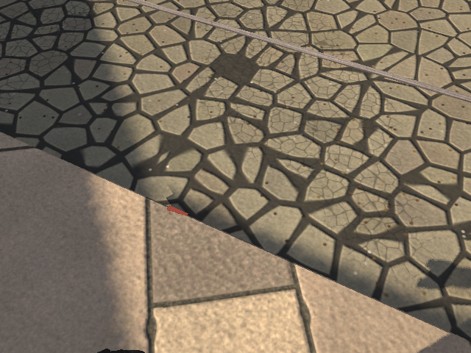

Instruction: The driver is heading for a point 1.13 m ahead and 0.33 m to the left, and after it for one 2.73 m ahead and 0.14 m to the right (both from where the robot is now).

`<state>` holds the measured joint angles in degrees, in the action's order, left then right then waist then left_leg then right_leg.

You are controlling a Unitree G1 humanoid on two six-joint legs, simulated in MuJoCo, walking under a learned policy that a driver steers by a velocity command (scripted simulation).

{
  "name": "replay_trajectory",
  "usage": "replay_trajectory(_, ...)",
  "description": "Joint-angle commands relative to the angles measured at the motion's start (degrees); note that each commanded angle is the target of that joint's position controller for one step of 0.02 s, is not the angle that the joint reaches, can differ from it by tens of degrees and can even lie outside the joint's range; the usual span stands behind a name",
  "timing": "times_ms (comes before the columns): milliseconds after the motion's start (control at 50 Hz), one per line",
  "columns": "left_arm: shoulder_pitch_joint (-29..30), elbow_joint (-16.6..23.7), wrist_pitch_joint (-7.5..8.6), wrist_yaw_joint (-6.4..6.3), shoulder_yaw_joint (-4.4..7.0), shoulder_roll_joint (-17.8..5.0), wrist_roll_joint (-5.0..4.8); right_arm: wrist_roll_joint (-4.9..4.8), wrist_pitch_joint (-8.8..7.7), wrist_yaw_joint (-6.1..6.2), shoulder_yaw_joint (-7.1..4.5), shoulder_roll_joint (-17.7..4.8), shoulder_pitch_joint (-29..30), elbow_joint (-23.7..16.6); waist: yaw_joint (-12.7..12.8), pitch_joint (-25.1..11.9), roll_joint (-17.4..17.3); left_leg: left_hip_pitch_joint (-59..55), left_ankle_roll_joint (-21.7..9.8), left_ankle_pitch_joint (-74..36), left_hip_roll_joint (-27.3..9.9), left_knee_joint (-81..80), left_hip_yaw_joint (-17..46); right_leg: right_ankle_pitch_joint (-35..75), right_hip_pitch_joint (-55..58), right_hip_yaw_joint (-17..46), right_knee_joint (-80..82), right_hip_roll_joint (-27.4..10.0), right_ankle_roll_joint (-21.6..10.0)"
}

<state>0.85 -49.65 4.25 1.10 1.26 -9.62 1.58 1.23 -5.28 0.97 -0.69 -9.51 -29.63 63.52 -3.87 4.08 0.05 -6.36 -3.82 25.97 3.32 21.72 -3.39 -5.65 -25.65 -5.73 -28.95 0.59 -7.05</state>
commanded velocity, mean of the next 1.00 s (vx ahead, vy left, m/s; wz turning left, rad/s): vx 0.50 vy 0.00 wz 0.44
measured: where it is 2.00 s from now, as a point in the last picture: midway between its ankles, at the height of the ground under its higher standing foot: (160, 269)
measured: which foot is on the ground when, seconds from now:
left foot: down 0.00-0.02, up 0.04-0.54, down 0.56-1.00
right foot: down 0.00-0.56, up 0.58-1.00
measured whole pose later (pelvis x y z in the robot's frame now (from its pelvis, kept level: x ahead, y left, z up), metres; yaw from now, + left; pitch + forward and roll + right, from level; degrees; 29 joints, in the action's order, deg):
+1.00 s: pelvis +0.51 +0.08 +0.02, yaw +30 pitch +2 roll +0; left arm -0.9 -41.3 1.2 1.6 1.2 -13.6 2.0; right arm 0.6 -2.6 0.6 -3.9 -15.0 -24.9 51.2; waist -5.7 2.0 2.2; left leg -0.6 -7.5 18.4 8.9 17.6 9.1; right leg -4.4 -34.0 1.0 -37.8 -1.7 1.8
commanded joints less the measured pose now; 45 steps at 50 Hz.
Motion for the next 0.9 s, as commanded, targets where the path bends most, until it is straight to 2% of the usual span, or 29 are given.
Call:
replay_trajectory(20, -30.9, -5.2, 0.86, -1.53, 5.24, -16.6, 2.46, -2.89, -0.55, -0.53, -0.01, -2.1, -4.6, -4.6, 11.5, -21.2, 9.5, 32.3, -1.2, -17.1, -2.9, 48.6, -1.9, -5.9, 46.6, 32.8, 4.5, -22.9, -12.0)
replay_trajectory(40, -28.3, -5.3, -0.10, -0.71, 5.09, -14.5, 0.07, -1.92, -0.29, -0.39, -1.50, -6.5, -4.4, -3.5, 10.6, -21.9, 5.7, 39.6, -1.9, 2.1, 0.1, 57.1, 4.9, -8.0, 44.3, 44.3, 11.8, -25.1, -13.7)
replay_trajectory(60, -21.4, -4.5, -0.19, -0.52, 4.31, -11.9, -0.89, -1.17, -0.10, -0.35, -2.00, -7.2, 1.0, -5.3, 7.7, -11.3, 3.3, 42.9, -2.3, -2.9, -3.7, 57.0, 6.5, -11.6, 34.8, 34.1, 13.9, -22.8, -11.1)
replay_trajectory(80, -16.8, -3.6, 0.31, -0.20, 3.34, -8.0, -0.83, -0.99, -0.26, -0.61, -1.91, -6.4, 4.3, -6.2, 6.4, -5.7, 1.4, 41.8, -2.3, -7.0, -5.8, 53.7, 6.4, -9.0, 26.3, 27.2, 16.8, -20.5, -8.8)
replay_trajectory(100, -15.2, -3.8, 0.82, -0.26, 2.65, -5.7, -0.56, -0.72, 0.25, -0.77, -2.11, -5.4, 5.4, -6.2, 4.7, -2.4, 1.0, 39.5, -2.2, -9.0, -7.3, 50.5, 6.4, -5.8, 20.5, 21.4, 18.6, -17.8, -6.0)
replay_trajectory(120, -15.6, -4.7, 1.21, -0.64, 1.99, -3.7, -0.56, 0.14, 1.17, -1.12, -2.14, -4.4, 4.6, -6.2, 3.0, -1.1, 2.1, 36.8, -1.7, -10.0, -8.2, 48.2, 6.4, -2.7, 16.3, 16.6, 19.7, -15.6, -3.8)
replay_trajectory(140, -16.8, -5.5, 1.65, -0.89, 1.74, -3.2, -0.49, 0.45, 2.02, -1.57, -2.11, -3.2, 3.5, -5.9, 2.2, -1.1, 2.8, 35.1, -1.3, -10.8, -8.2, 47.3, 6.3, -0.4, 14.7, 13.7, 20.2, -14.6, -2.8)
replay_trajectory(200, -20.6, -6.8, 2.71, -1.16, 2.15, -5.7, -0.56, 0.38, 3.48, -2.27, -2.47, -2.9, 7.0, -7.8, 1.4, -0.2, 2.9, 39.0, -0.9, -15.0, -8.3, 45.6, 5.2, 7.8, 15.0, 7.4, 20.9, -13.6, -2.0)
replay_trajectory(240, -22.5, -7.0, 2.77, -1.32, 2.07, -6.1, -0.42, 0.18, 3.85, -2.52, -2.57, -3.3, 11.9, -9.8, 2.1, 0.9, 3.1, 43.1, -0.5, -19.3, -8.6, 42.6, 4.6, 11.2, 16.2, 4.2, 21.2, -13.0, -1.2)
replay_trajectory(320, -24.9, -7.2, 2.69, -1.88, 1.52, -5.9, -0.63, -0.11, 3.51, -2.93, -1.90, -2.6, 20.8, -13.2, 3.6, 2.1, 3.4, 44.0, -0.3, -27.1, -7.8, 29.2, 1.4, 17.6, 18.7, -1.2, 20.4, -11.7, 0.3)
replay_trajectory(380, -28.5, -8.2, 2.35, -2.57, 1.54, -7.0, -0.72, 0.08, 3.46, -3.15, -1.25, -2.2, 26.7, -15.7, 5.5, 2.9, 3.5, 43.3, -1.1, -27.4, -6.9, 20.6, -2.3, 20.9, 23.7, -3.0, 19.8, -13.3, 0.3)
replay_trajectory(420, -30.4, -9.0, 1.83, -3.00, 1.61, -7.5, -0.52, 0.24, 3.43, -3.24, -1.27, -2.7, 29.0, -17.1, 6.1, 3.1, 3.3, 43.2, -2.3, -24.4, -5.8, 17.3, -3.9, 25.5, 28.5, -4.3, 17.5, -14.7, 0.2)
replay_trajectory(480, -29.5, -8.9, 0.95, -3.72, 2.00, -9.4, -0.31, 0.47, 3.48, -3.00, -2.06, -4.1, 26.0, -16.9, 3.9, 0.2, 5.0, 36.5, -5.4, -16.3, -1.8, 15.0, -6.5, 46.2, 32.7, -7.2, 8.8, -15.9, 0.7)
replay_trajectory(500, -28.6, -8.6, 0.51, -3.90, 2.30, -10.2, -0.14, 0.54, 3.48, -2.83, -2.57, -5.0, 22.8, -16.0, 2.3, -1.7, 5.9, 32.6, -6.7, -13.3, 0.1, 14.6, -7.2, 51.9, 33.2, -8.0, 3.2, -16.0, 0.7)
replay_trajectory(520, -27.8, -8.1, -0.03, -3.83, 2.61, -11.2, -0.02, 0.61, 3.31, -2.71, -3.27, -6.1, 17.8, -14.6, 0.3, -4.6, 6.1, 26.8, -8.1, -11.3, 1.8, 12.8, -7.1, 52.5, 32.4, -8.3, -5.1, -16.1, 0.5)
replay_trajectory(540, -26.7, -7.3, -0.43, -3.51, 2.84, -11.8, -0.20, 1.06, 2.91, -2.40, -4.31, -7.9, 10.3, -12.3, -3.3, -8.4, 4.5, 16.3, -10.0, -12.8, 2.6, 7.5, -5.2, 45.6, 27.2, -9.1, -17.4, -15.3, 1.5)
replay_trajectory(560, -25.8, -5.1, -0.31, -3.07, 2.56, -10.6, -0.61, 1.79, 2.75, -1.69, -6.13, -13.2, 3.5, -11.2, -6.3, -13.8, -1.4, 2.9, -13.7, -8.4, -8.1, 4.4, 9.6, 23.5, 14.2, -9.3, -35.6, -13.0, 3.2)
replay_trajectory(580, -25.5, -0.6, 0.18, -1.72, 2.02, -5.8, -1.27, 0.60, 3.42, -1.60, -7.22, -18.0, 6.9, -13.0, -1.5, -17.1, -14.1, -11.4, -23.3, -10.5, -23.5, -3.3, 43.2, -25.6, -11.4, -3.5, -55.9, 1.6, 6.9)
replay_trajectory(600, -18.7, 1.2, 1.03, -1.34, 2.53, -9.9, -0.51, -0.68, 4.20, -1.29, -7.04, -17.0, 6.0, -12.7, -3.6, -13.7, -3.6, -8.3, -23.2, -10.8, -23.0, -6.8, 41.3, -21.5, -18.4, 6.5, -55.7, -1.1, 6.5)
replay_trajectory(620, -15.7, 2.6, 1.94, -1.05, 2.38, -9.6, -1.18, -0.82, 4.18, -0.77, -6.32, -14.5, 9.0, -12.4, -1.6, -7.3, -1.7, -2.1, -20.9, -13.2, -21.9, -7.9, 34.3, -16.6, -19.7, 7.3, -51.9, -4.0, 6.1)
replay_trajectory(640, -16.8, 2.0, 2.27, -1.19, 2.47, -9.7, -1.24, -0.96, 3.88, -0.73, -5.59, -11.5, 11.4, -12.3, 1.5, -2.9, 2.9, 5.8, -17.8, -20.3, -19.2, -9.1, 28.7, -13.5, -15.8, 7.1, -45.3, -6.0, 6.3)
replay_trajectory(660, -16.8, 2.1, 1.45, -1.27, 2.52, -9.2, -0.22, -1.18, 3.31, -0.45, -5.08, -10.1, 13.6, -12.7, 3.7, -1.9, 3.4, 10.7, -15.4, -25.3, -15.7, -9.4, 24.2, -12.8, -11.8, 7.5, -40.9, -7.3, 7.0)
replay_trajectory(680, -18.6, 1.6, 0.15, -1.03, 2.32, -8.2, 0.83, -1.28, 2.66, -0.25, -4.68, -9.5, 14.8, -13.2, 5.2, -2.4, 2.5, 13.3, -14.3, -28.8, -13.2, -9.6, 20.8, -12.4, -8.3, 7.5, -38.5, -7.6, 7.9)
replay_trajectory(700, -19.0, 1.8, -1.01, -0.81, 2.37, -7.9, 1.32, -1.53, 1.89, -0.37, -4.62, -9.8, 14.1, -13.3, 5.7, -3.1, 1.7, 14.5, -13.9, -32.4, -12.1, -9.4, 19.4, -12.0, -6.7, 7.1, -36.6, -7.4, 8.5)
replay_trajectory(760, -14.9, 4.0, -2.61, -0.41, 2.30, -7.5, 1.19, -1.54, 1.16, -0.66, -5.07, -12.3, 11.0, -13.0, 5.3, -2.6, -0.4, 16.4, -12.8, -35.4, -9.3, -9.8, 17.2, -7.0, -8.2, 5.6, -30.5, -6.9, 10.1)
replay_trajectory(820, -5.8, 7.6, -2.90, -0.34, 2.25, -8.2, 1.04, -1.39, 1.56, -0.75, -5.01, -12.5, 6.9, -13.1, 2.1, -0.9, -2.3, 14.2, -10.6, -35.9, -8.5, -9.8, 18.6, -0.9, -12.9, 5.2, -22.9, -6.2, 10.8)
replay_trajectory(860, -1.8, 9.7, -2.96, 0.09, 1.86, -7.9, 1.30, -1.46, 1.80, -0.56, -5.06, -13.0, 4.7, -13.4, 0.4, -1.3, -2.6, 12.3, -9.2, -40.1, -7.7, -8.6, 18.7, 2.9, -12.7, 4.7, -18.7, -4.4, 10.7)
replay_trajectory(900, 0.9, 11.2, -2.73, 0.49, 1.48, -7.8, 0.93, -1.20, 1.92, -0.39, -5.06, -13.5, 3.7, -13.9, -0.5, -2.0, -3.7, 10.5, -8.8, -43.7, -7.2, -6.9, 18.9, 4.1, -11.4, 4.4, -14.9, -2.6, 10.2)
Keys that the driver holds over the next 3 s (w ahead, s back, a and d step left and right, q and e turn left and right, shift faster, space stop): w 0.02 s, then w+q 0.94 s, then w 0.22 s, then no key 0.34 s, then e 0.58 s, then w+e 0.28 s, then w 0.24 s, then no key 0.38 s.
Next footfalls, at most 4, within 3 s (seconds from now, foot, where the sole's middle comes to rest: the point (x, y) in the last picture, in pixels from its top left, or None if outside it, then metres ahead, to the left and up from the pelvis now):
0.56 left None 0.41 0.10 -0.76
1.06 right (202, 257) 0.74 0.09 -0.76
1.54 left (119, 256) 0.76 0.35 -0.76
2.02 right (192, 262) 0.72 0.12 -0.76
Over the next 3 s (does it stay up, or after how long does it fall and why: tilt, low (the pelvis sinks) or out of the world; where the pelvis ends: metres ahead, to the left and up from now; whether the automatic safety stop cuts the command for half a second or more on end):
stays up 0.89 0.26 0.01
